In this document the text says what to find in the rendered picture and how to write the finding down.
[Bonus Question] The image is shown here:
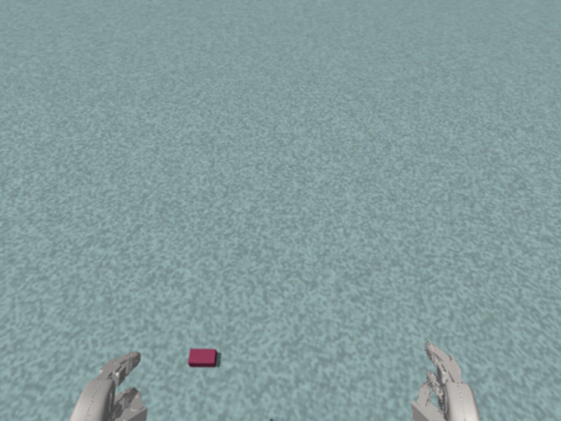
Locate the right robot hand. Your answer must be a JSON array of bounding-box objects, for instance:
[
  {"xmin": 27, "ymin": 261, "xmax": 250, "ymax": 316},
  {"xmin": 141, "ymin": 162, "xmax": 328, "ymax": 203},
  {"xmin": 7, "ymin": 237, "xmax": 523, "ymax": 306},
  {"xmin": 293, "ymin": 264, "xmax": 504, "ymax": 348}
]
[{"xmin": 412, "ymin": 342, "xmax": 481, "ymax": 421}]

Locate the left robot hand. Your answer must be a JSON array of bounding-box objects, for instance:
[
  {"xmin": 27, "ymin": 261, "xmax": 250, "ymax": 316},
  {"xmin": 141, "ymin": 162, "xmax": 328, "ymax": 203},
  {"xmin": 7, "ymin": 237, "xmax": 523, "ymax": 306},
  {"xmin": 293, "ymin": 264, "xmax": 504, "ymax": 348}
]
[{"xmin": 69, "ymin": 352, "xmax": 147, "ymax": 421}]

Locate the small box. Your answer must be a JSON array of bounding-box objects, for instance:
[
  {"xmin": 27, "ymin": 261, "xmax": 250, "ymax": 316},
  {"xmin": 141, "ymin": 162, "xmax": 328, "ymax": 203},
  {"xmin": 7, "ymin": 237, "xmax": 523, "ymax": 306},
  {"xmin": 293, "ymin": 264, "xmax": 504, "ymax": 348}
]
[{"xmin": 188, "ymin": 349, "xmax": 217, "ymax": 367}]

